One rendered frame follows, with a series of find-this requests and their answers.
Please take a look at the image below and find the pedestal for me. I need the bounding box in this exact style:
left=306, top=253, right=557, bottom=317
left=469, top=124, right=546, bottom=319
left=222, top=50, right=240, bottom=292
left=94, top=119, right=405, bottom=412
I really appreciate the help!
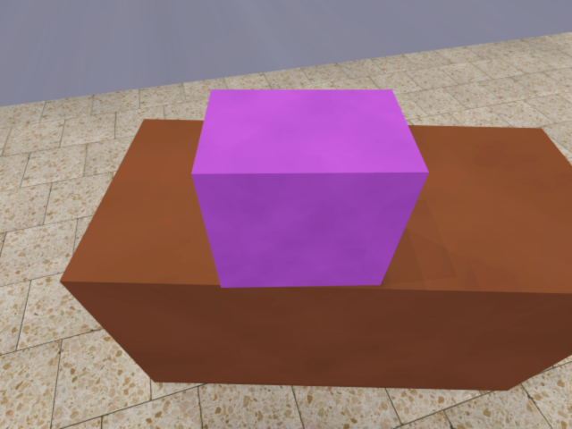
left=59, top=119, right=572, bottom=391

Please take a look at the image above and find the carton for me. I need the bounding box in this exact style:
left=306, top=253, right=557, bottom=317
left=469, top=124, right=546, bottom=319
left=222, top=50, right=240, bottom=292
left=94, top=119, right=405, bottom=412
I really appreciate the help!
left=191, top=89, right=429, bottom=288

